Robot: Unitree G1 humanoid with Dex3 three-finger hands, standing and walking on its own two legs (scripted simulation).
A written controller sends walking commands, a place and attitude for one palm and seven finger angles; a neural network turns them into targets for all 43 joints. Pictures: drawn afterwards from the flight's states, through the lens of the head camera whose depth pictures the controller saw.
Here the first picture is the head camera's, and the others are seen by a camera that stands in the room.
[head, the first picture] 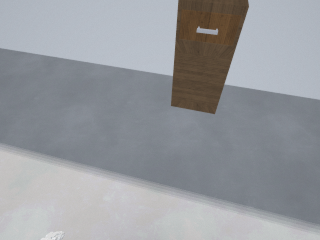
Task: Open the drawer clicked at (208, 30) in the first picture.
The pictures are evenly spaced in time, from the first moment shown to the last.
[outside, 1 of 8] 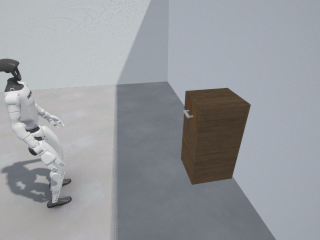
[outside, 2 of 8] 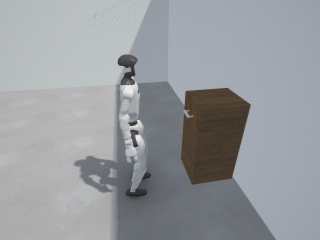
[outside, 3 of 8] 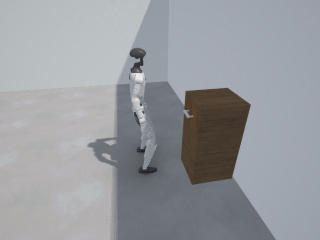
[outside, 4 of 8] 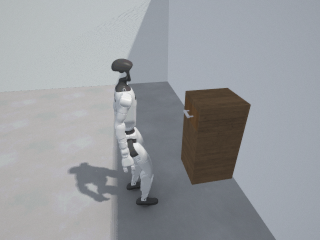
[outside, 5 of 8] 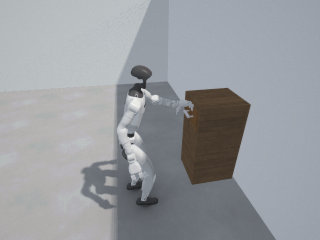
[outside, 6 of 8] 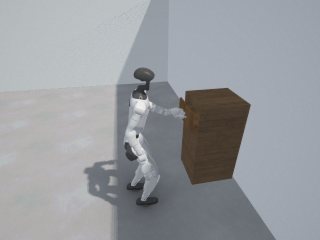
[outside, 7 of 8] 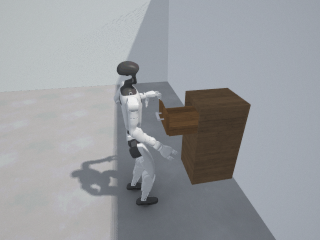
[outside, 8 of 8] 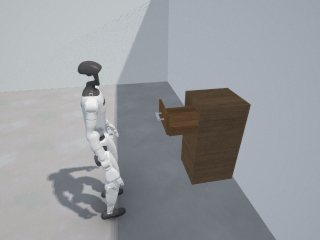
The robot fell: no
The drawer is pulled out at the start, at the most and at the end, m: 0.00 0.30 0.27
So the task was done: yes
